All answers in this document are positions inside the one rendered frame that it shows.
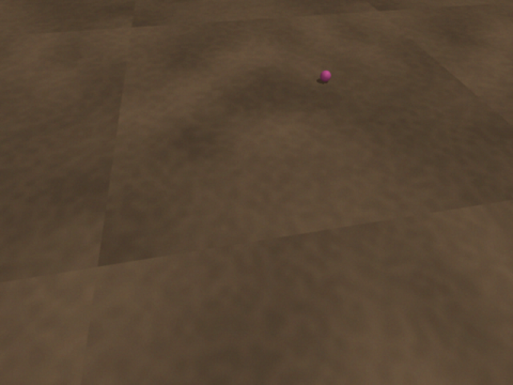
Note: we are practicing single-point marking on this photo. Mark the ball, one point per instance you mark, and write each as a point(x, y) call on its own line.
point(325, 76)

